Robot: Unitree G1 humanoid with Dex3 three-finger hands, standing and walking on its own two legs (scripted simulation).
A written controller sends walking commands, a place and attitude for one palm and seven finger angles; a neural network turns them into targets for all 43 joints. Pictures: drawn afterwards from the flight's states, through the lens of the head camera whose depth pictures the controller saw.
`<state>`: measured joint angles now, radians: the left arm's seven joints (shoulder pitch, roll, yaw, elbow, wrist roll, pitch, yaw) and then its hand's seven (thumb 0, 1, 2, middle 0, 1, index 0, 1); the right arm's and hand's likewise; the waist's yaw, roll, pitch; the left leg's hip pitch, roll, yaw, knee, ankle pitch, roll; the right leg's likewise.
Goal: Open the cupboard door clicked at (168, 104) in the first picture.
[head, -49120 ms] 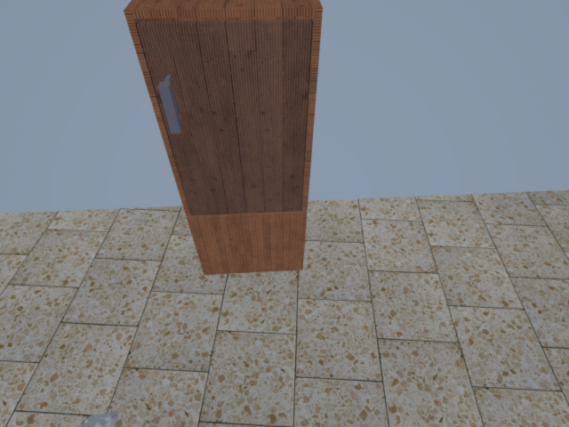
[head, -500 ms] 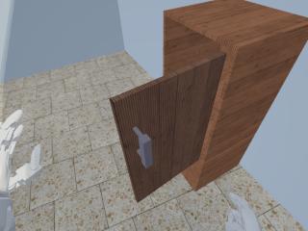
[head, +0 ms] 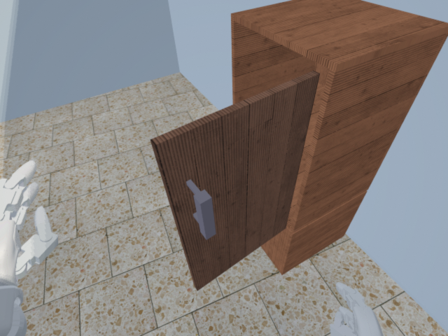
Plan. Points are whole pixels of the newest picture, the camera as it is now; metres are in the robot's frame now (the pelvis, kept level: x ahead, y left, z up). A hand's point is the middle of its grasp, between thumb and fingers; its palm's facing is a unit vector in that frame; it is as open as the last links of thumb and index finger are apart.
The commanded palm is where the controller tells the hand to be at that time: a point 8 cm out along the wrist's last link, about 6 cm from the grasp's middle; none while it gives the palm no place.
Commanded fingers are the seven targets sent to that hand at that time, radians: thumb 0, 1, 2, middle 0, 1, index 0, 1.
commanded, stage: step back with the hand held close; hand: left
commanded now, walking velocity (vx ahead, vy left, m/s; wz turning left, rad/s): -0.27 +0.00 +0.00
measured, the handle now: (199, 209) +0.34 +0.10 +0.04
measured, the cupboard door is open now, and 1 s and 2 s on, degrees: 95 95 95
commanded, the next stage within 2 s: stop stepping back and stand still in 1.12 s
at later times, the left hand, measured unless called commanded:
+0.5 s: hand (11, 274) +0.14 +0.29 +0.15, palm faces +0.38 -0.77 -0.51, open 7.4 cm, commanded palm +0.08 +0.33 +0.17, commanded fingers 0.00 0.90 0.90 -0.20 -0.30 -0.20 -0.30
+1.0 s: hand out of the picture +0.07 +0.31 +0.17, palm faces +0.46 -0.75 -0.47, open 7.4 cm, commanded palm +0.01 +0.33 +0.17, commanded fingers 0.00 0.90 0.90 -0.20 -0.30 -0.20 -0.30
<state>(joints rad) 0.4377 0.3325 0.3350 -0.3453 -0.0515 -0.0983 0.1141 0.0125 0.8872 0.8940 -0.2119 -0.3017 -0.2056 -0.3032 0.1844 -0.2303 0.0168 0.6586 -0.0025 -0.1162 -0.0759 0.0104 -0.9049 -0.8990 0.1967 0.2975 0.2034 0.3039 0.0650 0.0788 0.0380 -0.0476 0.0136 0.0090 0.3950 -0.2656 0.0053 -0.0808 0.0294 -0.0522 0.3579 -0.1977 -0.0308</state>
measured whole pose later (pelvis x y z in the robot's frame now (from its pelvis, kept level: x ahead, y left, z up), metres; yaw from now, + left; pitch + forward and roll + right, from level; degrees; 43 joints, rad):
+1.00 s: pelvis -0.13 +0.03 -0.01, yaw +0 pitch +3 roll -4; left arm 0.56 0.45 0.50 -0.57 -0.03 -0.23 0.18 0.01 0.89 0.89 -0.21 -0.30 -0.21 -0.30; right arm 0.23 -0.16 0.01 0.64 -0.02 -0.13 -0.06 0.01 -0.90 -0.90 0.20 0.30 0.21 0.30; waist 0.00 0.00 0.00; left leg -0.45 0.03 0.01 0.48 -0.08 0.05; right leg -0.31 0.06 0.00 0.88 -0.49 0.01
